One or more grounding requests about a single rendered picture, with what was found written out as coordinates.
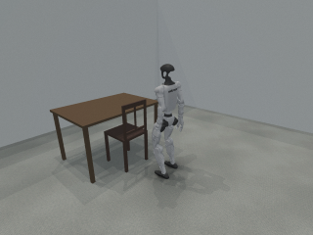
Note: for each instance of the robot right upper arm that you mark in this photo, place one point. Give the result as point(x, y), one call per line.
point(180, 99)

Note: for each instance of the right robot hand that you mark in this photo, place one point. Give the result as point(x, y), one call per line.
point(180, 121)

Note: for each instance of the robot left upper arm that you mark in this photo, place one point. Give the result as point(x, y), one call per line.
point(159, 96)

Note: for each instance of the table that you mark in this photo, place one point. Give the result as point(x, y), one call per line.
point(89, 113)

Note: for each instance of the left robot foot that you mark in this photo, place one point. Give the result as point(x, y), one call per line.
point(165, 175)

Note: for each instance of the left robot forearm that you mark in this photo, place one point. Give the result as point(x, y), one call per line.
point(159, 119)

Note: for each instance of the right robot forearm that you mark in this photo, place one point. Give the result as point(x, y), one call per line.
point(181, 110)

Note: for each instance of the left robot hand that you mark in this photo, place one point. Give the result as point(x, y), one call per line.
point(156, 135)

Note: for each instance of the chair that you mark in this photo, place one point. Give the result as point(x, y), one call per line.
point(127, 131)

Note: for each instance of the robot torso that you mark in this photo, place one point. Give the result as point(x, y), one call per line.
point(170, 94)

